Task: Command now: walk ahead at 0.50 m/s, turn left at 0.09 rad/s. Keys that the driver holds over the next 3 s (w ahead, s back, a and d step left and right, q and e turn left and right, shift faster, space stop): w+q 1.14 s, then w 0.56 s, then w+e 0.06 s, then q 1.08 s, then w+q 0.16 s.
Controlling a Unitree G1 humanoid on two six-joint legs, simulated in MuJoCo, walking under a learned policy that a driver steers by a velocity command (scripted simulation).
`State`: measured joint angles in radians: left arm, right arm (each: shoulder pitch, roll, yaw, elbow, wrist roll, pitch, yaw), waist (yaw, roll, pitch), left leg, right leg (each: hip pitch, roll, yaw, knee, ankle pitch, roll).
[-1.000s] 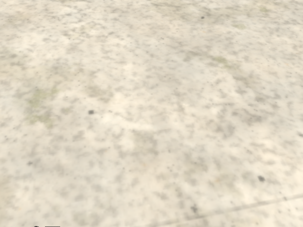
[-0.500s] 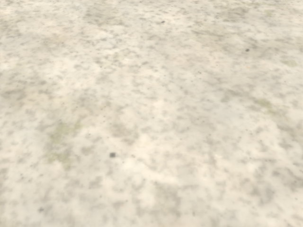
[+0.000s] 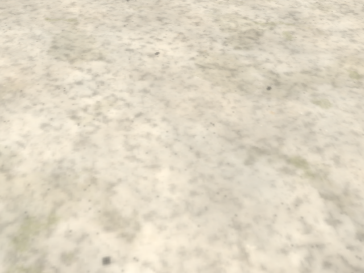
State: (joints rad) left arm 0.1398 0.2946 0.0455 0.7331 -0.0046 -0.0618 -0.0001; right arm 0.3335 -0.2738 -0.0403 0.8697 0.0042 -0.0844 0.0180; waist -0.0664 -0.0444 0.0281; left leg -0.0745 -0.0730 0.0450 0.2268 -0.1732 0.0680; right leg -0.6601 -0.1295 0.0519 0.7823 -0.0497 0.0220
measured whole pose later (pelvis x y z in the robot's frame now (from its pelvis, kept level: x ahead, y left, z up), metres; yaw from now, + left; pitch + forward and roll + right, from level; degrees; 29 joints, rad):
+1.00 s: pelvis +0.51 +0.09 +0.00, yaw +31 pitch +1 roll -1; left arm 0.06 0.31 0.06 0.74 0.01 -0.09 0.00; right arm 0.34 -0.27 -0.07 0.72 0.01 -0.05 0.00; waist -0.06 -0.03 0.05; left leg -0.17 -0.10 -0.08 0.34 -0.18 0.10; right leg -0.64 -0.09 0.09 0.81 -0.11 0.06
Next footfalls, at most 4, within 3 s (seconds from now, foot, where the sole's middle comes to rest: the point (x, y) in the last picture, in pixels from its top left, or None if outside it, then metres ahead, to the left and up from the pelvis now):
0.20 right None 0.29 -0.15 -0.79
0.72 left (131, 271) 0.50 0.16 -0.79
1.20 right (141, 187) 0.84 0.13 -0.79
1.70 left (53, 185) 0.87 0.50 -0.79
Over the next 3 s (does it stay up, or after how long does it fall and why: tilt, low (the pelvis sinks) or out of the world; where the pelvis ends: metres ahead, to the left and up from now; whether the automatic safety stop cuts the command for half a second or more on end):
stays up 0.95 0.50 -0.01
